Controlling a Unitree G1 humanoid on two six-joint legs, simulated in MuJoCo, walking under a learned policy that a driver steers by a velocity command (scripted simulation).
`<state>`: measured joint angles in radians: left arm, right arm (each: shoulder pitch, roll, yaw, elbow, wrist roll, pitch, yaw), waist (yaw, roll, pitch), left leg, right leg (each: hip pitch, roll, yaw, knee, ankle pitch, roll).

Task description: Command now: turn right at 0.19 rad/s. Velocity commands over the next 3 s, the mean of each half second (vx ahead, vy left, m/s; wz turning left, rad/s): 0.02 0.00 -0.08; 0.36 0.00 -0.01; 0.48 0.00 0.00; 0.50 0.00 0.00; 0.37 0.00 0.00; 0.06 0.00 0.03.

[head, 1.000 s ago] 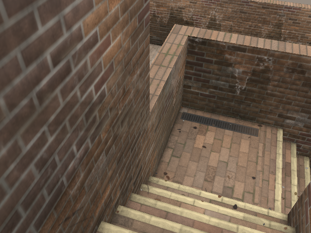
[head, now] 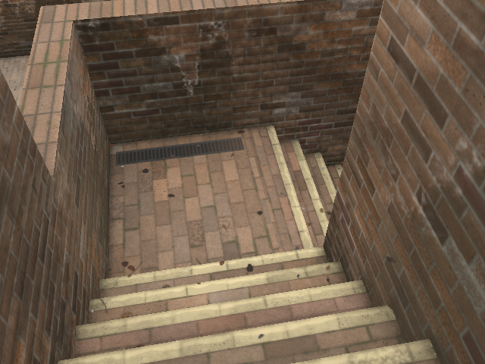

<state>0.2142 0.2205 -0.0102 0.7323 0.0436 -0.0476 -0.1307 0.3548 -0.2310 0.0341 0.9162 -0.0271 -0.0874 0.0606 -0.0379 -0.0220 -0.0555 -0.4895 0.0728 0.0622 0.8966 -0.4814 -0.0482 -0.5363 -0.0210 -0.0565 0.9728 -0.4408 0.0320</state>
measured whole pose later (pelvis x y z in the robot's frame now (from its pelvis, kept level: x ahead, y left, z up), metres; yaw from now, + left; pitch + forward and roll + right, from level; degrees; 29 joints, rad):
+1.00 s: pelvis +0.17 +0.01 -0.11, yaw -1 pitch -1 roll +4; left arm 0.20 0.20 -0.02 0.85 0.05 -0.05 -0.04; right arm 0.52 -0.13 0.05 1.03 -0.05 -0.10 0.00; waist -0.09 -0.06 -0.01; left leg -0.31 -0.05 0.10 1.42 -0.90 0.04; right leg -0.35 -0.06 -0.01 0.43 0.42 -0.04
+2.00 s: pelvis +0.62 +0.07 -0.51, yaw +0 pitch +0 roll +5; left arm 0.11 0.22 -0.02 0.96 0.02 -0.06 -0.06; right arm 0.61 -0.13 0.03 1.14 -0.04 -0.06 -0.02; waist -0.15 -0.08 -0.03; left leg -0.30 -0.13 0.14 1.41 -0.90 0.13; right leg -0.35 -0.08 -0.01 0.37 0.37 -0.04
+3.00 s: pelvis +0.88 +0.06 -0.79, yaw +0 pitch +0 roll +1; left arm 0.30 0.20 0.03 0.93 0.06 -0.01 0.00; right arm 0.38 -0.19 0.00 0.91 -0.05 -0.03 -0.02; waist 0.01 -0.01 -0.06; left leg -0.39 -0.06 0.02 0.77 -0.50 0.08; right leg -0.38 -0.02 -0.01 0.64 -0.26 -0.06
